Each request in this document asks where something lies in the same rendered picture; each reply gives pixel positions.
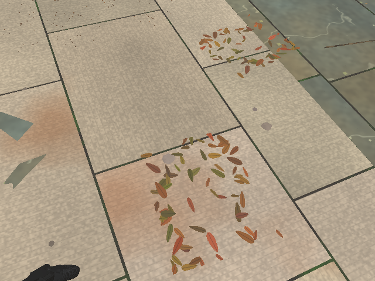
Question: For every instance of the left robot hand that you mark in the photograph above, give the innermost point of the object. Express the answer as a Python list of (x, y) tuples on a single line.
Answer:
[(54, 273)]

